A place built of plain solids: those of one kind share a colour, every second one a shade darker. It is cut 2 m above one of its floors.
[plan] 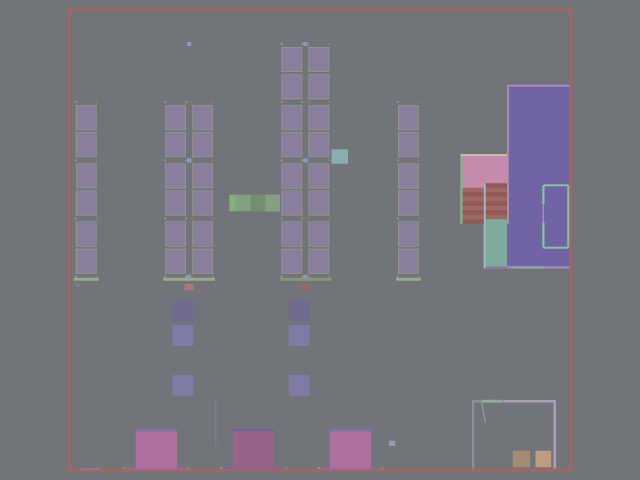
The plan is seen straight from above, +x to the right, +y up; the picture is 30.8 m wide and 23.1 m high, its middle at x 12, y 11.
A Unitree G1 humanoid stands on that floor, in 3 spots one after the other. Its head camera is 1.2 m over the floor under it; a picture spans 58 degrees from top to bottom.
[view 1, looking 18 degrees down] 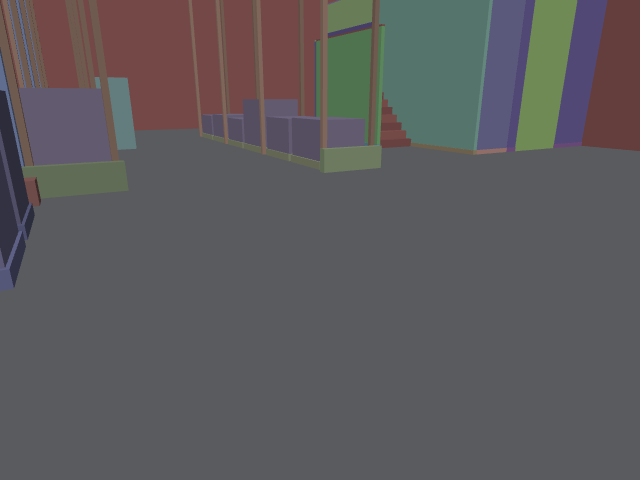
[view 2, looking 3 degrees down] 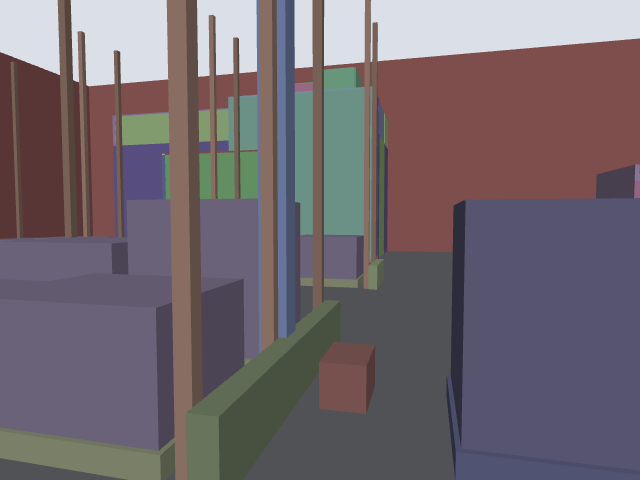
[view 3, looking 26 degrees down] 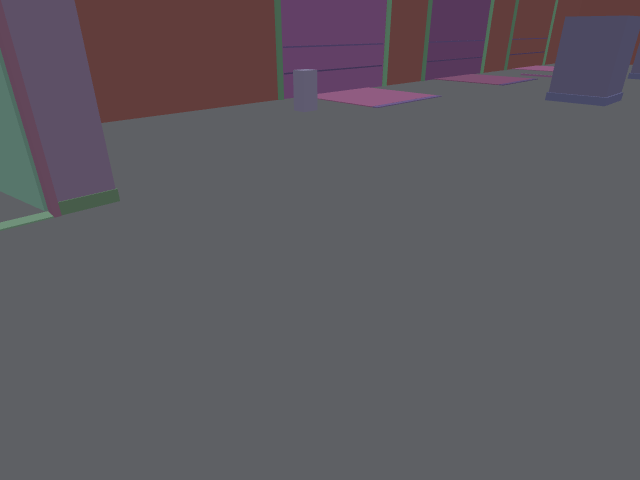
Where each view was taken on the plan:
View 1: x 12.00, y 2.60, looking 61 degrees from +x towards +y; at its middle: ground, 3.88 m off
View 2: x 8.50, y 8.23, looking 14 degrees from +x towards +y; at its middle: row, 4.03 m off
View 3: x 20.38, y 6.64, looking -134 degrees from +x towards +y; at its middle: ground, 2.74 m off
